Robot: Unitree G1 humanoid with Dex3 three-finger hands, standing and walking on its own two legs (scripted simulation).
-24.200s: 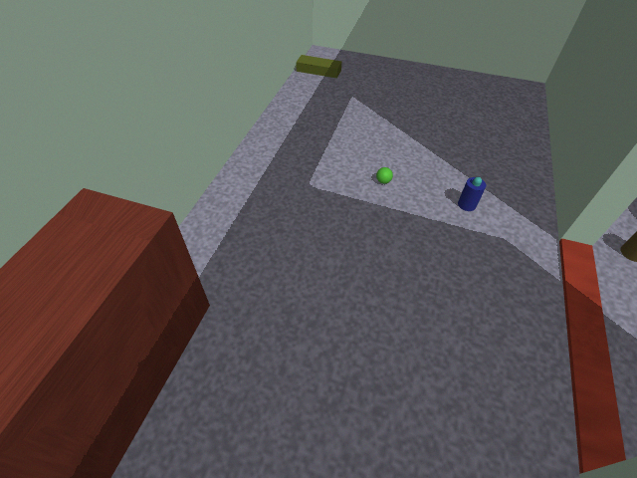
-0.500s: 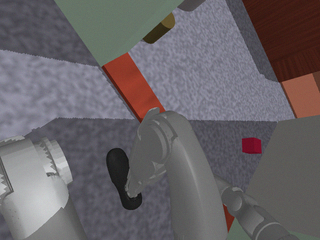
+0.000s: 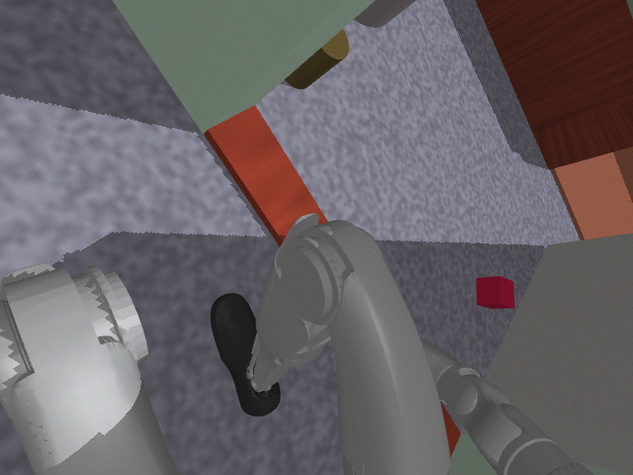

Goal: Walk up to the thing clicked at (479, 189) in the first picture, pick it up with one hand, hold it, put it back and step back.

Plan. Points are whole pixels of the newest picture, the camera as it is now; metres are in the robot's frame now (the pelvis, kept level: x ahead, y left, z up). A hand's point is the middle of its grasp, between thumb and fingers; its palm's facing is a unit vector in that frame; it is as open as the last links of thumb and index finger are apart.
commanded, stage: withdraw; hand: left
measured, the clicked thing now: out of the picture +0.44 +0.32 -0.21
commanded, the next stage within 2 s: rise in 0.14 s
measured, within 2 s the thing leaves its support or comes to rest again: neither
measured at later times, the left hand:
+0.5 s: hand out of the picture +0.36 +0.44 -0.04, palm faces +0.44 -0.84 -0.30, open 17.3 cm
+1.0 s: hand out of the picture +0.26 +0.35 +0.15, palm faces +0.38 -0.79 -0.48, open 17.2 cm
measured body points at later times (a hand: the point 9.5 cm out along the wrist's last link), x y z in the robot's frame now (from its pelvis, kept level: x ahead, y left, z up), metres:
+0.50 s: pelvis +0.01 -0.01 +0.05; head +0.19 +0.15 +0.43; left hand +0.33 +0.48 -0.02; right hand +0.20 -0.23 -0.03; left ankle +0.08 +0.11 -0.26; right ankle +0.15 -0.11 -0.26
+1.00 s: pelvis +0.05 -0.02 +0.25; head +0.21 +0.06 +0.66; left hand +0.23 +0.39 +0.18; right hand +0.29 -0.21 +0.14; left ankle +0.08 +0.11 -0.26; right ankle +0.15 -0.11 -0.26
